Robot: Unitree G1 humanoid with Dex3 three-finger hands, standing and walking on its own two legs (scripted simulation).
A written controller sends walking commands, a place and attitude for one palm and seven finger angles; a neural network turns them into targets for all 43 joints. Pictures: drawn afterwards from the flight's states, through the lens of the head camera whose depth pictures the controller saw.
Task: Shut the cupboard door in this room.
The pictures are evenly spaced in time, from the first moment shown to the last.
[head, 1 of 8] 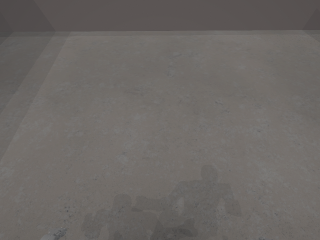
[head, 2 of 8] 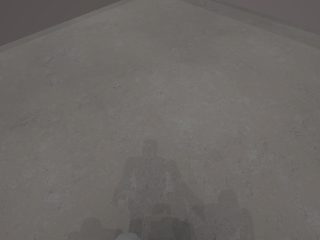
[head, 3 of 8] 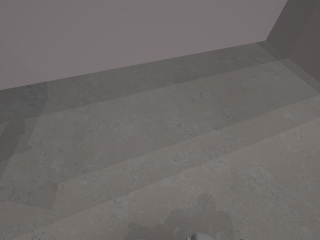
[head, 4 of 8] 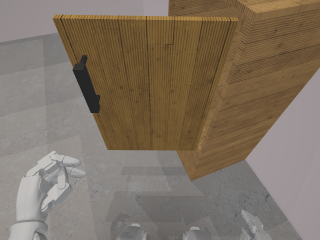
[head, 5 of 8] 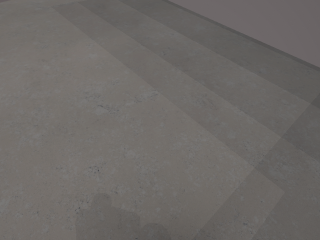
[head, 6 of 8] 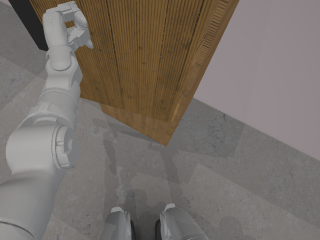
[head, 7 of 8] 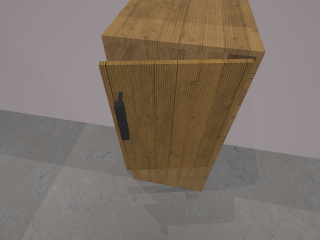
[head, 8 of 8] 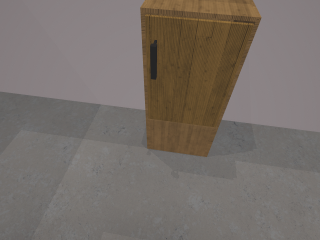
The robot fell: no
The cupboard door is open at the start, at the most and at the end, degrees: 69 69 0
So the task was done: yes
